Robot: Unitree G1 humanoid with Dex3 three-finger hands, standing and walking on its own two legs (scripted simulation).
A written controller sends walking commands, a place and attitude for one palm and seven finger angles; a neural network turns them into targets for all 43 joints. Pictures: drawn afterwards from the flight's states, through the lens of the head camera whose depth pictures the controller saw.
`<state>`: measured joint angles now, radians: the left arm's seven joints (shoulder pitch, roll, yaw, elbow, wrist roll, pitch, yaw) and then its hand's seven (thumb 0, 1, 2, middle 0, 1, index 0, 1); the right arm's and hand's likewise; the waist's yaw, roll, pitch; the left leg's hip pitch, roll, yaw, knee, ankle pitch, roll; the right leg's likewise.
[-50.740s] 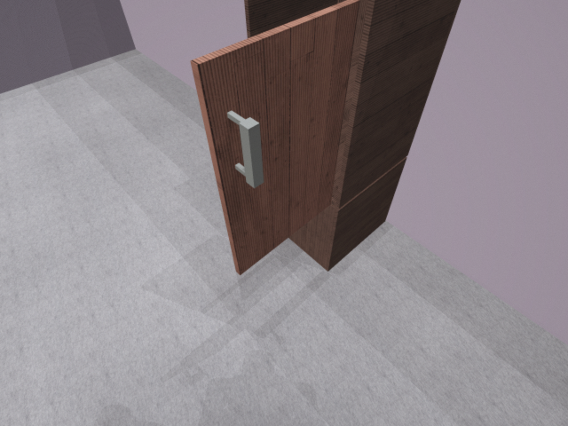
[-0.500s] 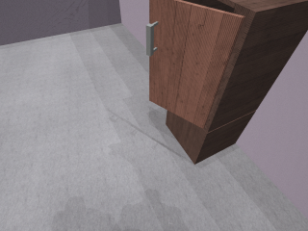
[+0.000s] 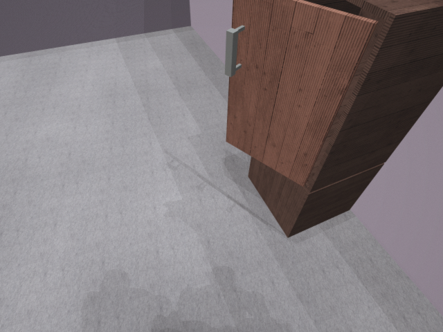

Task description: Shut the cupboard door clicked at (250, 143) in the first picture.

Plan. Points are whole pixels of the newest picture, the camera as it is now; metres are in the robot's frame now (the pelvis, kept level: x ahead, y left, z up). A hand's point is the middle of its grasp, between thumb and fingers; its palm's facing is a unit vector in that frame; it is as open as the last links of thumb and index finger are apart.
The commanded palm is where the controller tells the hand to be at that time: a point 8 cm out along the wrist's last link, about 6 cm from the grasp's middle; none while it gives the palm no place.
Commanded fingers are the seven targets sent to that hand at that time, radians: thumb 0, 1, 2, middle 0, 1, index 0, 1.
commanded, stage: walk to a spot facing it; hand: left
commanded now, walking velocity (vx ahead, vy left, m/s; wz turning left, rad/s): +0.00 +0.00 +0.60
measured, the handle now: (235, 51) +0.85 -0.01 +0.08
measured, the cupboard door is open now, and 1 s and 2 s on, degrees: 27 27 27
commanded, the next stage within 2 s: turn to face it in 1.94 s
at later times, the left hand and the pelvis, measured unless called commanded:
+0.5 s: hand out of the picture +0.04 +0.25 -0.16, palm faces +0.29 -0.92 -0.27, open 7.4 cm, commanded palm none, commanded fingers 0.00 0.90 0.90 -0.20 -0.30 -0.20 -0.30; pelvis +0.00 +0.01 +0.00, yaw +18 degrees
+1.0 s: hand out of the picture -0.08 +0.22 -0.19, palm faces +0.61 -0.74 -0.27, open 7.4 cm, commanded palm none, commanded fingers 0.00 0.90 0.90 -0.20 -0.30 -0.20 -0.30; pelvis +0.01 +0.01 -0.02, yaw +38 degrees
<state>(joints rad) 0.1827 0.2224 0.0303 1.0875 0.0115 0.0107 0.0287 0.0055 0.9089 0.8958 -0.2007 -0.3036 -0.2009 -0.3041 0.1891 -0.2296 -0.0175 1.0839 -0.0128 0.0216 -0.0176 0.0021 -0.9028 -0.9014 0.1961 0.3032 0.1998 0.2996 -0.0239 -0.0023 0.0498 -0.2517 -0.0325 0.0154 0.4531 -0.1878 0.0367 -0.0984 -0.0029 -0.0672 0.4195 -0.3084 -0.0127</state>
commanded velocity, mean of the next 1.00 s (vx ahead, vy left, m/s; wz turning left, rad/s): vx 0.00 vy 0.00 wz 0.60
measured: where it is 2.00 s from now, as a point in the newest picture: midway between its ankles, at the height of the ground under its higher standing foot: outside the picture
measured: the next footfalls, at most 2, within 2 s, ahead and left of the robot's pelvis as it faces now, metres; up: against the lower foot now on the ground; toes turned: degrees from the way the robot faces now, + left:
right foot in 0.60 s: +0.09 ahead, -0.12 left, +0.00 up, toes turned +24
left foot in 0.92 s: -0.02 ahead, +0.14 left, +0.00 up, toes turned +39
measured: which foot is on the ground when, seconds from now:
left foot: down 0.00-0.60, up 0.62-0.90, down 0.92-1.00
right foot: down 0.00-0.18, up 0.20-0.58, down 0.60-0.92, up 0.94-1.00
